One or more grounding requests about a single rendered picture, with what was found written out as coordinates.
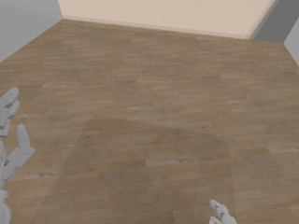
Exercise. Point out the left robot forearm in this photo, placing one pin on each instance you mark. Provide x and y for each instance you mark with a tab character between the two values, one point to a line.
5	212

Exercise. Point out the right robot hand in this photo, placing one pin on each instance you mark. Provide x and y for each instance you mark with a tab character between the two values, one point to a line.
223	214

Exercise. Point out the left robot hand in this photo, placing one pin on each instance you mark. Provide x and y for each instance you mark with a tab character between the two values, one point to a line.
9	106

